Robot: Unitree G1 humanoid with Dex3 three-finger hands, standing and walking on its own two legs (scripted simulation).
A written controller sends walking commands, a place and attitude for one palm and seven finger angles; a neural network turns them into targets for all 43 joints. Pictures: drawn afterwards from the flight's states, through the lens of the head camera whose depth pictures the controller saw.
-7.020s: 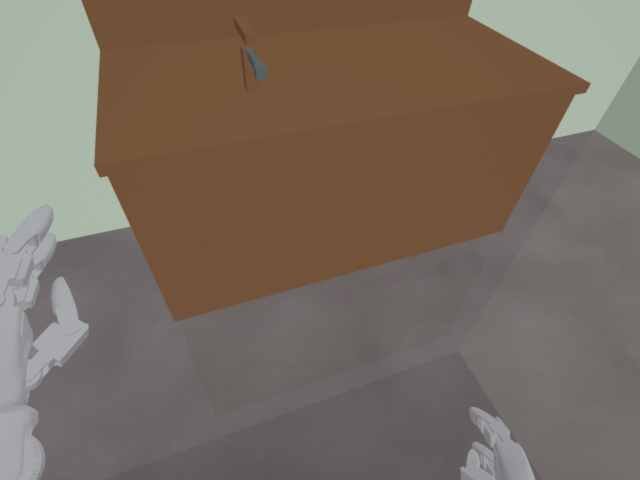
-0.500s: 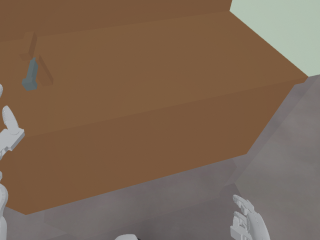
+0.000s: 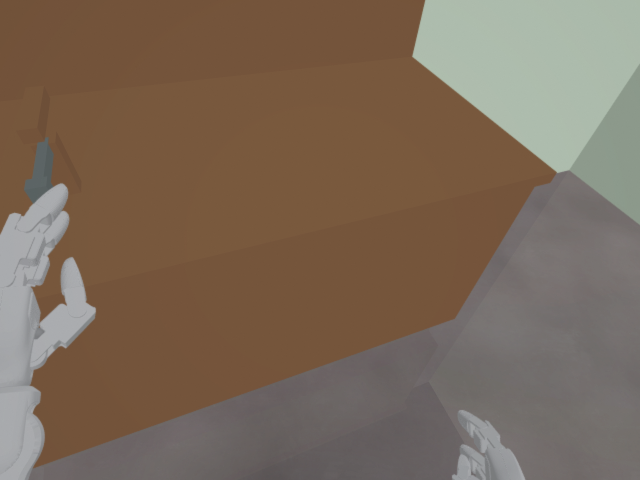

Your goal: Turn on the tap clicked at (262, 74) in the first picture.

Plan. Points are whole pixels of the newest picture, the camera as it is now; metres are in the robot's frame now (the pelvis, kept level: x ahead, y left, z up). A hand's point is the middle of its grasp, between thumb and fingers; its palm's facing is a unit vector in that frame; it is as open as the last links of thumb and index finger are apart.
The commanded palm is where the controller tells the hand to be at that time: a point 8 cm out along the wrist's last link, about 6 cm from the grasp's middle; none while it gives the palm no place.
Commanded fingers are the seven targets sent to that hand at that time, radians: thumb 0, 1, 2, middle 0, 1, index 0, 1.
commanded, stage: come to a stop and stand still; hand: left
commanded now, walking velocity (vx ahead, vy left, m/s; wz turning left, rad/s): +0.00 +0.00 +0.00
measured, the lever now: (40, 190) +0.47 +0.45 +0.08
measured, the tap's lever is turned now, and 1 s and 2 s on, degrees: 0 0 0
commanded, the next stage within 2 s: look again from close up in 0.74 s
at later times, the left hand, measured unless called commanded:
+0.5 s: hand (83, 272) +0.26 +0.26 +0.16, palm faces +0.41 -0.84 -0.35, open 7.4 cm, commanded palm +0.20 +0.29 +0.17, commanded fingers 0.00 0.90 0.90 -0.20 -0.30 -0.20 -0.30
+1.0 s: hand (95, 274) +0.27 +0.25 +0.16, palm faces +0.41 -0.84 -0.35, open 7.4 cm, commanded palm +0.21 +0.29 +0.17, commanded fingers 0.00 0.90 0.90 -0.20 -0.30 -0.20 -0.30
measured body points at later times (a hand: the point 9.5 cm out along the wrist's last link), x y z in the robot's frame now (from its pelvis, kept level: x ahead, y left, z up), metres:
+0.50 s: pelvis +0.05 +0.01 +0.00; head +0.07 +0.03 +0.45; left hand +0.24 +0.30 +0.18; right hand +0.25 -0.20 -0.06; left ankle +0.08 +0.11 -0.74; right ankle +0.05 -0.12 -0.74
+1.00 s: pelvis +0.06 +0.00 +0.00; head +0.07 +0.01 +0.45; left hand +0.24 +0.30 +0.18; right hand +0.24 -0.22 -0.08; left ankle +0.08 +0.11 -0.74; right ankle +0.05 -0.12 -0.74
